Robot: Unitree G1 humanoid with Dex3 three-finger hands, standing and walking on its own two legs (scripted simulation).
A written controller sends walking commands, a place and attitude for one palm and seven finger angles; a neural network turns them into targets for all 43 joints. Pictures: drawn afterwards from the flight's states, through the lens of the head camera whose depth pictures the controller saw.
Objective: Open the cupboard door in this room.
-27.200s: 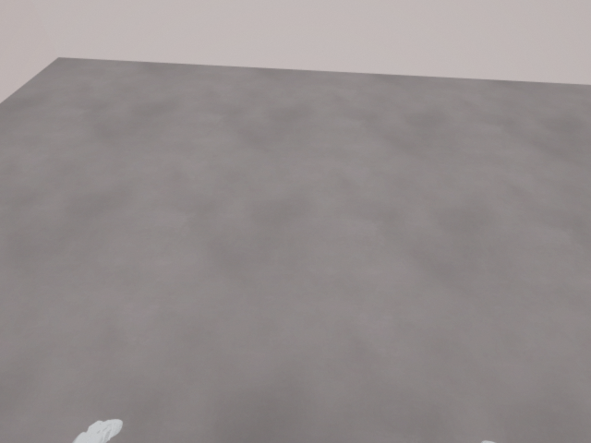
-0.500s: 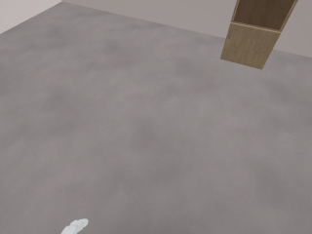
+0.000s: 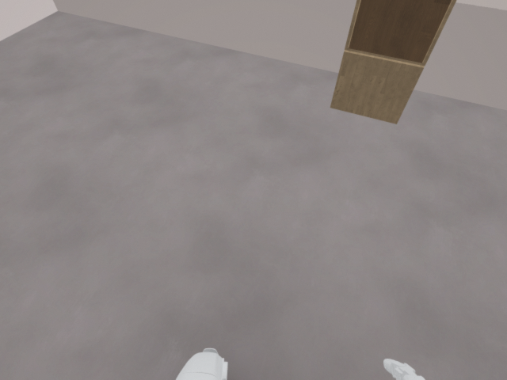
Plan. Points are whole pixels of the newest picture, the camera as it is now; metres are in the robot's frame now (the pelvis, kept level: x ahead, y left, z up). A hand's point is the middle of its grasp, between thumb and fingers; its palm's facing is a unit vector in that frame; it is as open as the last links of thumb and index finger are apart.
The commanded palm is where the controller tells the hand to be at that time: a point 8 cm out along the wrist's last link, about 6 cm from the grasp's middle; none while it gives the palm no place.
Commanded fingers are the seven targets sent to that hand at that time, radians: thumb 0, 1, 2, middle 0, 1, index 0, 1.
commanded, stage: turn or walk to find it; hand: left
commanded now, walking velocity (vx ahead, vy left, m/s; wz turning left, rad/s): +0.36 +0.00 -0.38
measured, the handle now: out of the picture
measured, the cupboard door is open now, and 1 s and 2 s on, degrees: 0 0 0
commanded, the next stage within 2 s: stand and wait in 1.12 s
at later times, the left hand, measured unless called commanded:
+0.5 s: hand (183, 261) +0.35 +0.20 -0.16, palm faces -0.23 -0.96 -0.19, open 7.4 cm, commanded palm none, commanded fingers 0.00 0.90 0.90 -0.20 -0.30 -0.20 -0.30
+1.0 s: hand (231, 216) +0.48 +0.12 -0.16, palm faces -0.23 -0.94 -0.25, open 7.2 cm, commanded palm none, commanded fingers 0.00 0.90 0.90 -0.20 -0.30 -0.20 -0.30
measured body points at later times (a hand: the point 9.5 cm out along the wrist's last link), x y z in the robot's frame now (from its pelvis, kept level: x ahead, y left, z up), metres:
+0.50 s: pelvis +0.20 +0.04 +0.00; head +0.22 +0.05 +0.45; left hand +0.36 +0.25 -0.15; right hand +0.06 -0.17 -0.14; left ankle +0.12 +0.13 -0.74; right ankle +0.24 -0.11 -0.66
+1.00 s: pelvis +0.40 -0.06 +0.00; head +0.39 -0.08 +0.45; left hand +0.49 +0.17 -0.14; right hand +0.39 -0.31 -0.15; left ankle +0.53 +0.08 -0.66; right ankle +0.34 -0.10 -0.74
